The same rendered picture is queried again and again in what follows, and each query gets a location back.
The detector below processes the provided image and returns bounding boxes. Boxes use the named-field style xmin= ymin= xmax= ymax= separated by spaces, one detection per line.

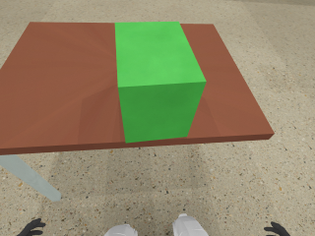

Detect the robot thigh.
xmin=172 ymin=215 xmax=209 ymax=236
xmin=104 ymin=224 xmax=138 ymax=236

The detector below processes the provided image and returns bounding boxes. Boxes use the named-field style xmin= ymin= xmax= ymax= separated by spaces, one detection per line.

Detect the robot right thigh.
xmin=172 ymin=215 xmax=209 ymax=236

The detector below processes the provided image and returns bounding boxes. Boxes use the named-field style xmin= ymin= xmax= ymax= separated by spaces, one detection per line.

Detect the robot left thigh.
xmin=104 ymin=224 xmax=138 ymax=236

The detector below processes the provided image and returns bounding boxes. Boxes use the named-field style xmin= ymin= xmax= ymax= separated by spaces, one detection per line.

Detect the table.
xmin=0 ymin=22 xmax=275 ymax=202

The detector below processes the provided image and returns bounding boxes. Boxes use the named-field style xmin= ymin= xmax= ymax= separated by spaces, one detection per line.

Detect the right robot hand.
xmin=264 ymin=221 xmax=290 ymax=236

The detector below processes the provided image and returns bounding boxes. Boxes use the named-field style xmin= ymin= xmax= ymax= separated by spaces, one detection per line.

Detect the left robot hand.
xmin=17 ymin=218 xmax=46 ymax=236

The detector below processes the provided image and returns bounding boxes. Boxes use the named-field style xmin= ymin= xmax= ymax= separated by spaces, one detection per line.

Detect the carton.
xmin=114 ymin=22 xmax=207 ymax=144

